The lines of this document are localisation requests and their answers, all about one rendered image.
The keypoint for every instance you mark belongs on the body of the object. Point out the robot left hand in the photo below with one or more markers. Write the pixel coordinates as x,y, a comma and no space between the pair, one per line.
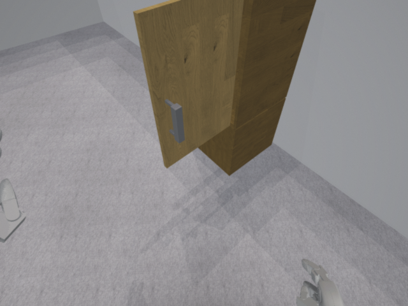
11,217

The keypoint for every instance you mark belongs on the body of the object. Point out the robot right hand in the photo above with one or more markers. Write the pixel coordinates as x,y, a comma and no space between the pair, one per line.
325,294

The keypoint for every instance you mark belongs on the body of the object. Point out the cupboard door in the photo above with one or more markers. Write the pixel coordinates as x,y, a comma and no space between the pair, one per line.
190,50

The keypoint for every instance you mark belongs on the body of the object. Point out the handle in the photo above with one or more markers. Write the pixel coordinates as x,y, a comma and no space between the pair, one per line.
177,119

